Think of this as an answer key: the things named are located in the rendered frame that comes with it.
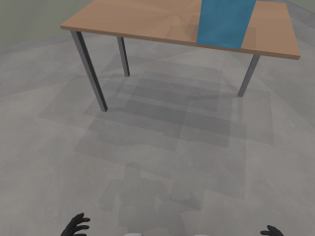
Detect left robot hand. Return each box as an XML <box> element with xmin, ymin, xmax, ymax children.
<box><xmin>60</xmin><ymin>212</ymin><xmax>90</xmax><ymax>236</ymax></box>

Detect right robot hand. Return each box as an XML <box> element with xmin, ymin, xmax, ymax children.
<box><xmin>260</xmin><ymin>225</ymin><xmax>283</xmax><ymax>236</ymax></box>

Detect carton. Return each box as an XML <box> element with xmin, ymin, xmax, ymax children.
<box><xmin>196</xmin><ymin>0</ymin><xmax>256</xmax><ymax>49</ymax></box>

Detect table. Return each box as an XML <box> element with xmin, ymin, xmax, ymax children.
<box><xmin>60</xmin><ymin>0</ymin><xmax>301</xmax><ymax>112</ymax></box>

